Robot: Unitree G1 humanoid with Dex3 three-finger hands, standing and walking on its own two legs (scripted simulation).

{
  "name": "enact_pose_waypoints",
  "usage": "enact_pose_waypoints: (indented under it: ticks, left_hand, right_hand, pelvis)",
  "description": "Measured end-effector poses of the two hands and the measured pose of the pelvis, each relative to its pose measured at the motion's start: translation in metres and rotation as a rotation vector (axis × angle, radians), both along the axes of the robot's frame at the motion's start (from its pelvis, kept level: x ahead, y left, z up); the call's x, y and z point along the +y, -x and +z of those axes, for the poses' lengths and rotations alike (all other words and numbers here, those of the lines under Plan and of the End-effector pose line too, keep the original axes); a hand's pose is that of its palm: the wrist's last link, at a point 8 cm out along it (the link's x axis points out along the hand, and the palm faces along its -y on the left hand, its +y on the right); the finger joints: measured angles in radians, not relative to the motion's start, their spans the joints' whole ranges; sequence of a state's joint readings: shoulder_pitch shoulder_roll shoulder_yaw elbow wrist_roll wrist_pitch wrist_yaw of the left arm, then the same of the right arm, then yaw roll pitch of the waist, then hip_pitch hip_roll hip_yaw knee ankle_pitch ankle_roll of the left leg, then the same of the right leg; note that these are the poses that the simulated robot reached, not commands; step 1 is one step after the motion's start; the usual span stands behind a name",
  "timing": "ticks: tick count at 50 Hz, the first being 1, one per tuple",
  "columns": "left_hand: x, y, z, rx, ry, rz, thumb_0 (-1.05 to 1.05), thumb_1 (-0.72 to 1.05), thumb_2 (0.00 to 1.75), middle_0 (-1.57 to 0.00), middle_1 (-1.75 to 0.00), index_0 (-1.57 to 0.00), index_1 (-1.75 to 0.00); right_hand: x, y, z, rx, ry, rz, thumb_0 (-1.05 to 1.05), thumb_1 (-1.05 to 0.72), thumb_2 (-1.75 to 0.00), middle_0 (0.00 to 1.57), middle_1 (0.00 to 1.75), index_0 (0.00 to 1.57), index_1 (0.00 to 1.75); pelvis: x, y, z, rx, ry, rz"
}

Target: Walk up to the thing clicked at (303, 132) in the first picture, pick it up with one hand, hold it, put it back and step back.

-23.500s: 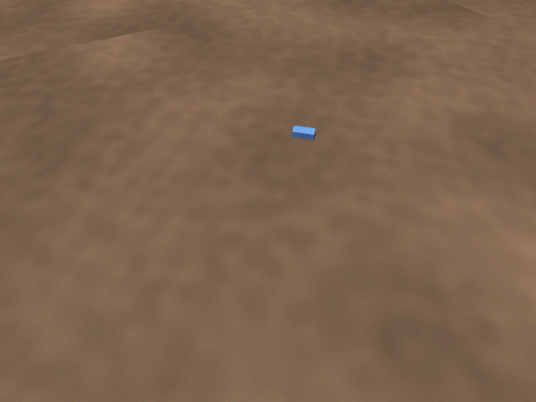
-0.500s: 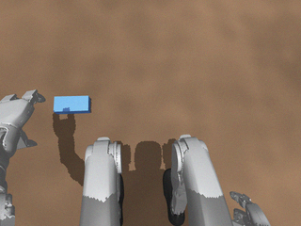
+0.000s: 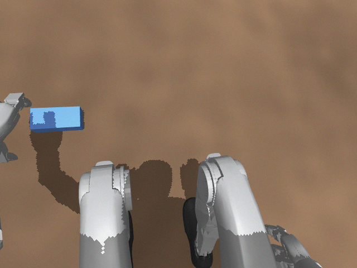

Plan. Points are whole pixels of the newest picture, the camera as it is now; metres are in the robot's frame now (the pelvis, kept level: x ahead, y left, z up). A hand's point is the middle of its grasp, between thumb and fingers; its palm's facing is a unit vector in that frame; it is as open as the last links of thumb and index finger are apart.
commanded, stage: rise first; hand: left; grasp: from above
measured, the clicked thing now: (57, 119) +0.47 +0.32 -0.31
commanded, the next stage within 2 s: none
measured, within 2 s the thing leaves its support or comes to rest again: neither
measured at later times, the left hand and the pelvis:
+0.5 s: hand (17, 131) +0.40 +0.36 -0.19, palm faces -0.46 -0.10 -0.88, open 13.2 cm; pelvis +0.00 +0.00 -0.02, yaw -2 degrees
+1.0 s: hand (23, 128) +0.41 +0.36 -0.20, palm faces -0.45 -0.10 -0.89, open 13.6 cm; pelvis +0.00 +0.00 -0.02, yaw -2 degrees
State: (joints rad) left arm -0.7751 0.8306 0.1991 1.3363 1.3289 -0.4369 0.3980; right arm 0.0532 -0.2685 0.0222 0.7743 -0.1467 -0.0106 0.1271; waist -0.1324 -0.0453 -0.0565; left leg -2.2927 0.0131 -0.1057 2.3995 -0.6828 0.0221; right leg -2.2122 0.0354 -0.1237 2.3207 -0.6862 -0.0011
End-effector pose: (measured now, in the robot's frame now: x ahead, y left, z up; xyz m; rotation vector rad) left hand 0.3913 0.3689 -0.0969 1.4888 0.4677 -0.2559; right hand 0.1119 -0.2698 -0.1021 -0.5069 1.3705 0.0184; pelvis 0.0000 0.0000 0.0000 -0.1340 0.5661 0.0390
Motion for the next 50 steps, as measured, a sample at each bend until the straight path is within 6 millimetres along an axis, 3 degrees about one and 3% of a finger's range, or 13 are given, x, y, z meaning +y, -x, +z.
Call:
enact_pose_waypoints:
  ticks: [22, 50]
  left_hand:
    - [-0.004, -0.018, -0.029, 0.023, 0.009, 0.018, 0.00, -0.33, 0.85, -0.25, -0.80, -0.24, -0.82]
    - [-0.010, -0.029, -0.047, 0.011, 0.017, 0.026, 0.00, -0.42, 0.92, -0.19, -0.88, -0.18, -0.90]
  right_hand:
    - [-0.003, 0.034, -0.003, 0.077, 0.027, -0.019, 0.00, -0.91, -0.90, 0.20, 0.30, 0.20, 0.30]
    - [0.001, 0.031, -0.005, 0.063, 0.020, 0.019, 0.00, -0.91, -0.90, 0.20, 0.30, 0.20, 0.30]
  pelvis:
    - [0.001, -0.003, -0.014, -0.012, 0.018, -0.017]
    - [0.001, -0.003, -0.021, -0.025, 0.028, -0.026]
